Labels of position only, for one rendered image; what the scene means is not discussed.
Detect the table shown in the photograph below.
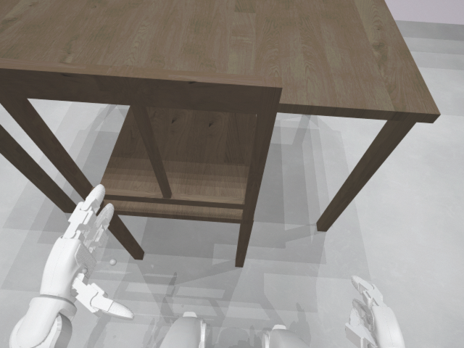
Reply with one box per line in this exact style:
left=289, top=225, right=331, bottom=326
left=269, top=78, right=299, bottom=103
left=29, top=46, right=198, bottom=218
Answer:
left=0, top=0, right=441, bottom=232

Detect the right robot hand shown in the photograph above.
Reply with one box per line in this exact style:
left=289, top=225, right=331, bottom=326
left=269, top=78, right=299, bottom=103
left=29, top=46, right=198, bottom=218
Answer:
left=345, top=275, right=405, bottom=348

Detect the robot left shin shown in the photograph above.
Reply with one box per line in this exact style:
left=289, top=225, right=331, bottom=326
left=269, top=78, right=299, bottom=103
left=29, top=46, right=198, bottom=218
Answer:
left=183, top=312, right=197, bottom=318

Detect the chair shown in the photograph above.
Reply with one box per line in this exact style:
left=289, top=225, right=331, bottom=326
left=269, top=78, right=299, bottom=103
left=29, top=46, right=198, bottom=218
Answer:
left=0, top=58, right=283, bottom=268

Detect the right robot thigh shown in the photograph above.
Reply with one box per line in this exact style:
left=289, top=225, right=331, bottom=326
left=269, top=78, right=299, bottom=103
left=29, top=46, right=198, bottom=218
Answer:
left=262, top=329, right=309, bottom=348

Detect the left robot hand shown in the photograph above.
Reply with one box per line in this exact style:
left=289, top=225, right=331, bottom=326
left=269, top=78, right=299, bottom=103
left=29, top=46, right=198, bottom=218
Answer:
left=40, top=184, right=134, bottom=320

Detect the robot left forearm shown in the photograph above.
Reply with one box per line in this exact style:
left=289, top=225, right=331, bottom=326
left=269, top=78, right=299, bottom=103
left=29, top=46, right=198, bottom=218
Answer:
left=9, top=295, right=77, bottom=348

